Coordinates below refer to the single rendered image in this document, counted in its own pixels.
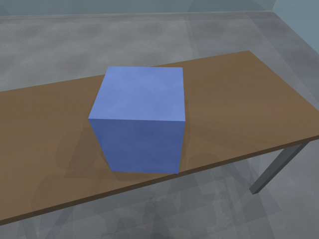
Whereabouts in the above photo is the table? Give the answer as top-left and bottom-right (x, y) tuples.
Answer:
(0, 50), (319, 226)

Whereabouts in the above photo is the carton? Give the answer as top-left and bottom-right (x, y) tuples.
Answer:
(88, 66), (185, 174)

